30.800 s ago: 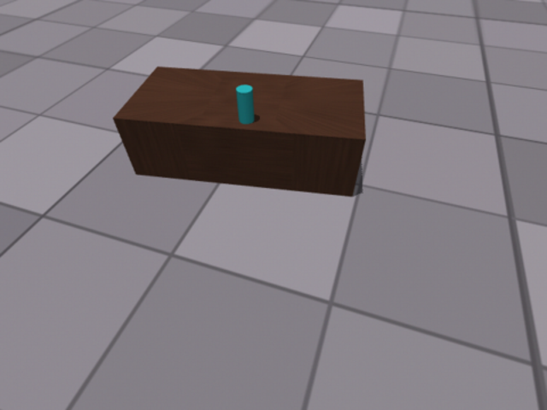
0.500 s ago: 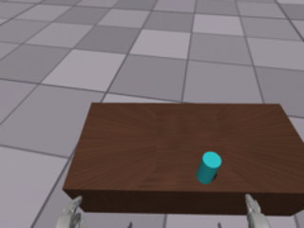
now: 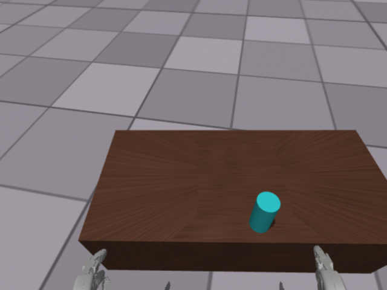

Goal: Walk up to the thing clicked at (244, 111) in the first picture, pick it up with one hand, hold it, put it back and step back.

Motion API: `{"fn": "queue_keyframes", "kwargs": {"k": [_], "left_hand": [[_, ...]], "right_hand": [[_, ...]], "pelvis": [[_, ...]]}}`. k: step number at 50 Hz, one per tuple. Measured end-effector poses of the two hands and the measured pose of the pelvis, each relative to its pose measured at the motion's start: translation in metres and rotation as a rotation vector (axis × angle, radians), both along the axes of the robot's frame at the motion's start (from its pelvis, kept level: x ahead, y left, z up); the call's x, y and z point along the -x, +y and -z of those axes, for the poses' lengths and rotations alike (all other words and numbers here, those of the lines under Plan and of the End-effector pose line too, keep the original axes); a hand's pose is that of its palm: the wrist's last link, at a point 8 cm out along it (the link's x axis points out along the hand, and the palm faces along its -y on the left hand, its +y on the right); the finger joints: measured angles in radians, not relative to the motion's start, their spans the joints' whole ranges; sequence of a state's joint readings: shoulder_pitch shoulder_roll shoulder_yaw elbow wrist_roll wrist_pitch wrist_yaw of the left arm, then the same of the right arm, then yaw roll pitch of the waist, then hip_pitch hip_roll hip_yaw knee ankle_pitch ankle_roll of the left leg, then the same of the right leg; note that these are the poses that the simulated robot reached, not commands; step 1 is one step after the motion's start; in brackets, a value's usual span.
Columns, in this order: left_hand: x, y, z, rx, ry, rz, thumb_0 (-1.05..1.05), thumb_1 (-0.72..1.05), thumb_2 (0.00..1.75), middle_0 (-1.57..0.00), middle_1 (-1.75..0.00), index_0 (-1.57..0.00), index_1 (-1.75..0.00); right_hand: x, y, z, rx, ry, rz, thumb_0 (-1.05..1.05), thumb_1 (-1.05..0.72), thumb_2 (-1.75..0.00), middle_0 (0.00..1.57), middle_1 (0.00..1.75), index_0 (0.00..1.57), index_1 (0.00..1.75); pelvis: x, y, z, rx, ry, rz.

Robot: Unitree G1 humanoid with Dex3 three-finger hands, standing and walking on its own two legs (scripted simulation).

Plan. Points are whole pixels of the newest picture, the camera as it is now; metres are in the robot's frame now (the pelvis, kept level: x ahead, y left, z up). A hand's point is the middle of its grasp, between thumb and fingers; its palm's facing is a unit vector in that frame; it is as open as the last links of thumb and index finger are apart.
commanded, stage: home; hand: right
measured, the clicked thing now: (263, 213) +0.45 -0.21 -0.28
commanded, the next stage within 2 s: stand in 0.70 s
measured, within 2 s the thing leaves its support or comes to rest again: neither
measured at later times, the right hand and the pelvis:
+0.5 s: hand out of the picture +0.17 -0.18 -0.06, palm faces +0.13 +0.95 -0.27, open 17.6 cm; pelvis +0.00 +0.00 +0.00, yaw +0 degrees
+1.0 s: hand out of the picture +0.15 -0.22 -0.10, palm faces -0.03 +0.94 -0.35, open 15.6 cm; pelvis +0.00 +0.00 +0.01, yaw +0 degrees
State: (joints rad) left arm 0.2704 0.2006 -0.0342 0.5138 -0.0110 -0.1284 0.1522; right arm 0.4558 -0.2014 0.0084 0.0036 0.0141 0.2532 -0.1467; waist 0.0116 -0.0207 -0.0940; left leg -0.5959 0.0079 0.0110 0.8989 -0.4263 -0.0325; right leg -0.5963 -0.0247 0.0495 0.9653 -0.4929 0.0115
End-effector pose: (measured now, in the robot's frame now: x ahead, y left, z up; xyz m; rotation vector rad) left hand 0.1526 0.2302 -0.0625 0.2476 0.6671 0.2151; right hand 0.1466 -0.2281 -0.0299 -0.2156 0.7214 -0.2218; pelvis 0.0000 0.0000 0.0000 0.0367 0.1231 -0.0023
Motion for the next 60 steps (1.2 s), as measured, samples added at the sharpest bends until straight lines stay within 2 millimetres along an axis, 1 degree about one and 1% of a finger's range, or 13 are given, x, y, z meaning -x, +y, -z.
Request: {"fn": "queue_keyframes", "kwargs": {"k": [18,41,42,44,47,51,56,60], "left_hand": [[-0.003,0.007,0.001,-0.008,-0.005,-0.009,0.01,0.90,0.91,-0.21,-0.30,-0.20,-0.30],[-0.004,0.006,0.003,-0.008,0.005,-0.007,0.01,0.90,0.91,-0.21,-0.30,-0.20,-0.30],[-0.004,0.007,0.005,-0.025,0.024,0.022,0.01,0.90,0.91,-0.21,-0.30,-0.20,-0.30],[-0.003,0.010,0.012,-0.052,0.114,0.101,0.01,0.90,0.91,-0.21,-0.30,-0.20,-0.30],[0.004,0.022,0.019,-0.061,0.225,0.132,0.01,0.90,0.90,-0.21,-0.30,-0.21,-0.30],[0.019,0.042,0.016,-0.058,0.297,0.085,0.01,0.90,0.90,-0.21,-0.30,-0.21,-0.30],[0.044,0.060,0.012,-0.075,0.384,0.026,0.01,0.90,0.90,-0.21,-0.30,-0.20,-0.30],[0.061,0.064,0.011,-0.071,0.443,-0.009,0.01,0.91,0.90,-0.21,-0.30,-0.20,-0.30]], "right_hand": [[-0.001,0.004,0.000,0.007,0.006,0.004,-0.01,0.57,-0.03,0.06,0.04,0.05,0.05],[-0.002,0.004,0.001,0.009,0.017,0.003,-0.01,0.56,-0.04,0.06,0.05,0.05,0.05],[-0.003,0.003,0.003,0.025,0.013,-0.024,-0.01,0.56,-0.04,0.06,0.05,0.05,0.05],[-0.005,-0.004,0.015,0.054,0.034,-0.087,-0.01,0.53,-0.06,0.08,0.07,0.07,0.07],[-0.001,-0.020,0.030,0.069,0.101,-0.117,-0.01,0.45,-0.15,0.12,0.13,0.11,0.14],[0.016,-0.040,0.041,0.071,0.190,-0.096,-0.01,0.24,-0.34,0.16,0.21,0.16,0.21],[0.039,-0.056,0.049,0.072,0.294,-0.053,0.00,-0.09,-0.62,0.19,0.26,0.18,0.27],[0.055,-0.061,0.052,0.065,0.358,-0.029,0.00,-0.38,-0.76,0.20,0.28,0.19,0.29]], "pelvis": [[-0.002,0.004,0.001,0.003,0.005,0.002],[-0.004,0.004,0.002,0.003,0.013,0.002],[-0.003,0.004,0.001,0.006,-0.001,0.001],[-0.002,0.004,-0.002,0.016,-0.035,0.002],[-0.002,0.004,-0.007,0.026,-0.063,0.004],[-0.002,0.003,-0.012,0.034,-0.085,0.006],[-0.006,0.000,-0.020,0.036,-0.104,0.005],[-0.007,-0.002,-0.026,0.035,-0.122,0.005]]}}
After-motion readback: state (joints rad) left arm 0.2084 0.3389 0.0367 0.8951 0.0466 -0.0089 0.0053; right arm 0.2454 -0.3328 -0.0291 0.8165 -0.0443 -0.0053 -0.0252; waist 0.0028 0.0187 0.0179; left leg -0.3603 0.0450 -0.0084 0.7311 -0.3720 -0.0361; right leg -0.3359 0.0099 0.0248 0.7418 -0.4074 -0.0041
